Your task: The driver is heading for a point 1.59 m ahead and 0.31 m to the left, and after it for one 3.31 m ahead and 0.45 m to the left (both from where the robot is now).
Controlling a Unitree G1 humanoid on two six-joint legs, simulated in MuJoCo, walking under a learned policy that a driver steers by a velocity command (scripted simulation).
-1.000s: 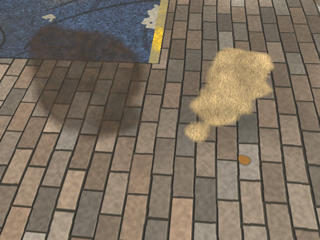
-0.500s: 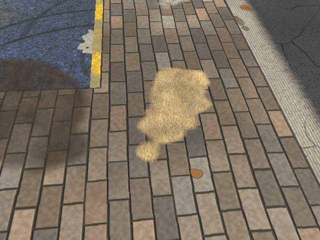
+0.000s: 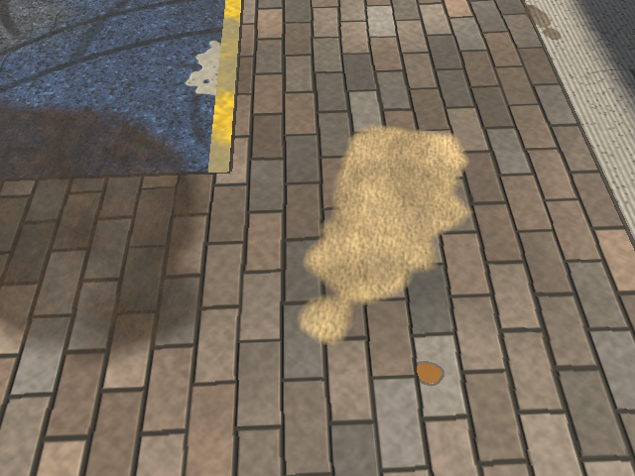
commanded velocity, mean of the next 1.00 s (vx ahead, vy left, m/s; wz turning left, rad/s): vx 0.26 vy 0.00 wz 0.00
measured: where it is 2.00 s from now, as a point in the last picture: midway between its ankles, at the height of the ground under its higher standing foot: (342, 306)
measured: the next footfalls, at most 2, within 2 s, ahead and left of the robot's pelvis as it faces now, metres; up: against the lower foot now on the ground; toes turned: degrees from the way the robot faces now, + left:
left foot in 0.04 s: +0.16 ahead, +0.08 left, +0.00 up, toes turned +2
right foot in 0.38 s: +0.09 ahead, -0.11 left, +0.00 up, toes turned +2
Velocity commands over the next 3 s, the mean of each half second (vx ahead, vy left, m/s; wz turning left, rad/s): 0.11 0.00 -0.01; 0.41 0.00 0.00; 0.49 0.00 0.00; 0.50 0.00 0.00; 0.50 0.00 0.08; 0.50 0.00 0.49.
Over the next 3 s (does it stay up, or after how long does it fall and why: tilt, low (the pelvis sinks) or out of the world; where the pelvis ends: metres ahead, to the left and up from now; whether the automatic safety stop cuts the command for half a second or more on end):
stays up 1.36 0.10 0.00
